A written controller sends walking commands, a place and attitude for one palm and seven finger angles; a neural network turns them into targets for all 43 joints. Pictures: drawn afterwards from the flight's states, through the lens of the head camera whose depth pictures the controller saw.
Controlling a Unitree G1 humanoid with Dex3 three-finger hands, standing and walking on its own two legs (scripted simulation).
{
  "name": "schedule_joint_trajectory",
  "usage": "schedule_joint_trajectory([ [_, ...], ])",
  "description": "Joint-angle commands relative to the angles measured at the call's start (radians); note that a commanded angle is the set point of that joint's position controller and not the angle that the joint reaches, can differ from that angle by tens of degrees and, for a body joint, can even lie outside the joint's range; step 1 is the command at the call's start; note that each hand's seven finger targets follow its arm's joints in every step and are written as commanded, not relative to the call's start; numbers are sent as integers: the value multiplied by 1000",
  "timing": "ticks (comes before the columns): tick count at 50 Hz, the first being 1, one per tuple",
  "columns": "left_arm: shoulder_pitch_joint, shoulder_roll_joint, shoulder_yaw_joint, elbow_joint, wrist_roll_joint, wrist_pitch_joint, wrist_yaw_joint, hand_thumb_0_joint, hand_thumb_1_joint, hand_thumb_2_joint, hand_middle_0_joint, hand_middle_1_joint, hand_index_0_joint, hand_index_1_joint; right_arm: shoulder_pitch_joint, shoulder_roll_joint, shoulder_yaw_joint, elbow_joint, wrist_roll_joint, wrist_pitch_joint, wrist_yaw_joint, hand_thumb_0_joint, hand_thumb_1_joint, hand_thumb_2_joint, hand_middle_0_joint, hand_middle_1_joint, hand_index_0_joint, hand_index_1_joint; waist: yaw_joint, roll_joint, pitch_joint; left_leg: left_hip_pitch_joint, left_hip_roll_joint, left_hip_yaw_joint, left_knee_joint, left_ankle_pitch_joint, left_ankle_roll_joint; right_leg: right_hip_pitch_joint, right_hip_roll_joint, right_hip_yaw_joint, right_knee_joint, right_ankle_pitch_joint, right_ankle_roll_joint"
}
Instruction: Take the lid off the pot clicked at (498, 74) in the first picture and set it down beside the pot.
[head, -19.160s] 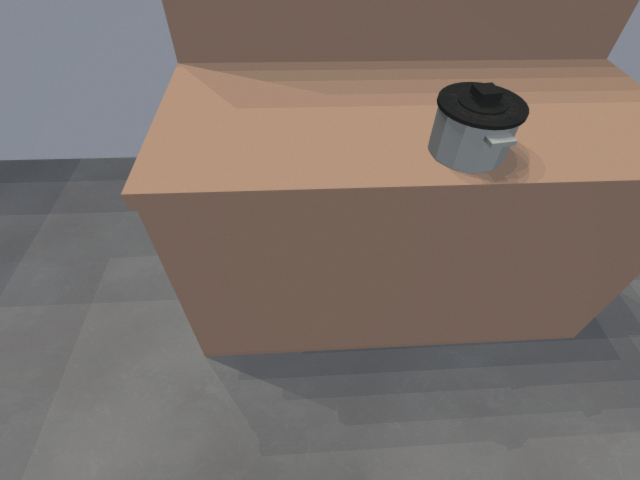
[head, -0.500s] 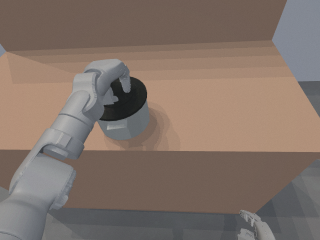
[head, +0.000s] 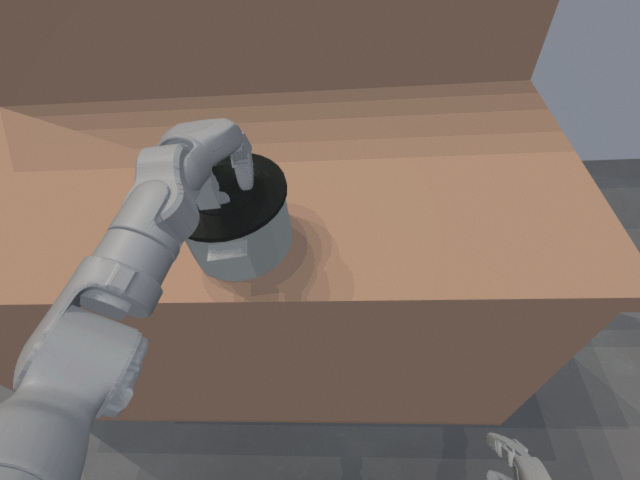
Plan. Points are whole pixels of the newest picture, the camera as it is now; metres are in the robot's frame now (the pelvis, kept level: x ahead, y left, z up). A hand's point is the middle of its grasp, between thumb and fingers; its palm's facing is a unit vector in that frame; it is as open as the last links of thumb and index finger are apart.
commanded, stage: lift the lid straight up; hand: left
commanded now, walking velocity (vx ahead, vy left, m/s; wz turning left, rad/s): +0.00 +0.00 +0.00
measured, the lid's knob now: (220, 180) +0.47 +0.14 +0.13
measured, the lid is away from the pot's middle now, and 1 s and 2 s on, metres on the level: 0.00 0.01 0.02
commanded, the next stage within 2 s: move the lid sideways beside the pot in 1.92 s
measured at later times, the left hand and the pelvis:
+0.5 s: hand (204, 162) +0.44 +0.14 +0.19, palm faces -0.27 -0.06 -0.96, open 6.0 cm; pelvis +0.00 +0.00 +0.00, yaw +1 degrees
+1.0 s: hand (201, 127) +0.45 +0.13 +0.23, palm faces -0.21 -0.05 -0.98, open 5.9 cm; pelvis -0.01 +0.00 +0.00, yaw +0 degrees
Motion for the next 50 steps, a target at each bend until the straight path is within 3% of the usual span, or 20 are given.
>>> schedule_joint_trajectory([
  [1, -607, 238, 110, -247, 19, -1, 49, 0, 582, 1096, -742, -991, -1057, -1101, -98, -100, -39, -139, 6, -51, -9, 0, -900, -900, 200, 300, 200, 300, 7, -79, -407, 372, -68, 56, -10, 165, 89, -58, 81, -104, -86, 414, -60],
  [4, -597, 277, 144, -257, 20, -3, 53, 0, 583, 1097, -743, -992, -1060, -1101, -89, -102, -41, -133, 2, -65, -11, 0, -900, -900, 200, 300, 200, 300, 14, -79, -436, 389, -69, 52, -7, 188, 92, -39, 81, -102, -85, 437, -61],
  [7, -574, 216, 101, -287, 9, 0, 46, 0, 584, 1097, -744, -992, -1061, -1101, -102, -96, -46, -146, 4, -73, -3, 0, -900, -900, 200, 300, 200, 300, 11, -79, -449, 402, -70, 50, -4, 212, 92, -38, 78, -103, -86, 451, -63],
  [11, -576, 227, 105, -227, 12, 29, 38, 0, 584, 1098, -744, -993, -1062, -1101, -112, -100, -35, -129, 7, -69, 0, 0, -900, -900, 200, 300, 200, 300, 15, -110, -388, 359, -73, 52, -15, 171, 87, -51, 80, -108, -90, 429, -60],
  [14, -609, 251, 117, -230, 21, 29, 32, 0, 585, 1098, -744, -993, -1062, -1101, -121, -98, -33, -132, 5, -69, -4, 0, -900, -900, 200, 300, 200, 300, 18, -110, -396, 358, -73, 55, -18, 155, 87, -45, 77, -103, -91, 414, -59],
  [15, -630, 231, 99, -243, 19, 30, 29, 0, 585, 1098, -744, -993, -1062, -1101, -122, -96, -33, -132, 5, -72, -5, 0, -900, -900, 200, 300, 200, 300, 15, -102, -404, 369, -75, 54, -16, 163, 87, -49, 76, -104, -91, 418, -60],
  [18, -671, 281, 135, -287, 21, 22, 22, 0, 585, 1098, -744, -993, -1062, -1101, -119, -100, -36, -136, 0, -80, -6, 0, -900, -900, 200, 300, 200, 300, 19, -95, -460, 400, -73, 47, -11, 196, 88, -26, 76, -101, -82, 449, -61],
  [20, -646, 219, 92, -256, 19, 31, 13, 0, 585, 1098, -744, -993, -1063, -1101, -124, -93, -35, -136, 2, -81, -2, 0, -900, -900, 200, 300, 200, 300, 16, -101, -434, 392, -75, 49, -8, 197, 87, -43, 77, -104, -82, 446, -61],
  [23, -624, 250, 116, -218, 16, 35, 2, 0, 585, 1098, -744, -993, -1063, -1101, -124, -99, -31, -134, 2, -73, -2, 0, -900, -900, 200, 300, 200, 300, 21, -130, -413, 357, -77, 56, -13, 185, 87, -27, 72, -102, -86, 449, -59],
  [27, -666, 185, 59, -279, 5, 35, -8, 0, 585, 1098, -744, -993, -1063, -1101, -132, -96, -35, -145, 6, -75, 4, 0, -900, -900, 200, 300, 200, 300, 10, -99, -417, 391, -75, 47, -8, 212, 88, -43, 73, -108, -86, 451, -63],
  [29, -699, 237, 100, -249, 20, 41, -7, 0, 585, 1098, -744, -993, -1063, -1101, -133, -97, -31, -134, 2, -75, 2, 0, -900, -900, 200, 300, 200, 300, 18, -104, -415, 384, -75, 45, -16, 189, 85, -43, 76, -107, -87, 431, -64],
  [32, -719, 227, 93, -260, 8, 36, -5, 0, 585, 1098, -744, -993, -1063, -1101, -129, -99, -34, -134, 2, -81, -1, 0, -900, -900, 200, 300, 200, 300, 14, -99, -426, 392, -75, 43, -16, 181, 88, -41, 73, -109, -90, 420, -65],
  [33, -739, 292, 145, -265, 25, 34, -2, 0, 585, 1098, -744, -993, -1063, -1101, -122, -97, -31, -133, -4, -86, 0, 0, -900, -900, 200, 300, 200, 300, 29, -105, -465, 397, -76, 40, -21, 191, 85, -13, 74, -102, -85, 429, -63],
  [37, -716, 186, 65, -215, 11, 42, -8, 0, 585, 1098, -744, -993, -1063, -1101, -130, -95, -32, -135, 2, -83, 3, 0, -900, -900, 200, 300, 200, 300, 16, -100, -409, 379, -74, 48, -22, 175, 86, -50, 73, -111, -94, 404, -66],
  [38, -743, 234, 99, -210, 26, 43, -6, 0, 585, 1098, -744, -993, -1063, -1101, -130, -96, -28, -129, 0, -84, 3, 0, -900, -900, 200, 300, 200, 300, 23, -122, -422, 376, -72, 45, -29, 173, 81, -34, 73, -108, -90, 402, -65],
  [44, -780, 297, 137, -130, 38, 44, -11, 0, 585, 1098, -744, -993, -1063, -1101, -116, -103, -22, -121, -2, -88, -8, 0, -900, -900, 200, 300, 200, 300, 24, -147, -397, 336, -75, 53, -33, 147, 87, -27, 69, -100, -97, 404, -60],
  [47, -791, 235, 91, -246, 17, 31, -20, 0, 585, 1098, -744, -993, -1063, -1101, -126, -98, -34, -147, 0, -103, 0, 0, -900, -900, 200, 300, 200, 300, 20, -93, -475, 407, -74, 46, -16, 212, 89, -17, 67, -101, -86, 445, -64],
  [48, -786, 284, 131, -242, 30, 33, -21, 0, 585, 1098, -744, -993, -1063, -1101, -122, -96, -31, -145, -3, -107, 2, 0, -900, -900, 200, 300, 200, 300, 32, -95, -497, 409, -77, 45, -15, 226, 88, -1, 70, -95, -83, 457, -63],
  [49, -755, 309, 156, -184, 35, 41, -27, 0, 585, 1098, -744, -993, -1063, -1101, -119, -101, -30, -137, -4, -101, 0, 0, -900, -900, 200, 300, 200, 300, 34, -129, -453, 375, -76, 48, -15, 218, 91, -3, 70, -96, -86, 467, -63],
  [50, -757, 281, 124, -167, 35, 47, -33, 0, 585, 1098, -744, -993, -1063, -1101, -128, -100, -24, -137, 2, -96, 1, 0, -900, -900, 200, 300, 200, 300, 27, -145, -417, 347, -78, 55, -23, 187, 88, -15, 68, -98, -88, 446, -59],
])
